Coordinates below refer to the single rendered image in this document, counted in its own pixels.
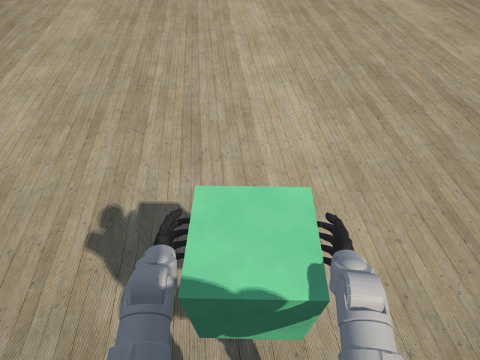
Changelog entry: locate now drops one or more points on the left robot hand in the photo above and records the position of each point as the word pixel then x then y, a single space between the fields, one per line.
pixel 166 234

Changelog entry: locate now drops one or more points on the carton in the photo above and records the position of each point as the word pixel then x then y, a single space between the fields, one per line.
pixel 253 264

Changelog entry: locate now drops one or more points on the robot right forearm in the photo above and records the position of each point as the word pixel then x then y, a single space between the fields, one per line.
pixel 363 315

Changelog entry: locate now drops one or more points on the robot left forearm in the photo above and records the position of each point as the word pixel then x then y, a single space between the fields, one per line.
pixel 147 308

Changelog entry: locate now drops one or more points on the right robot hand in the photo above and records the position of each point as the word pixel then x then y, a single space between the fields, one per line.
pixel 339 238

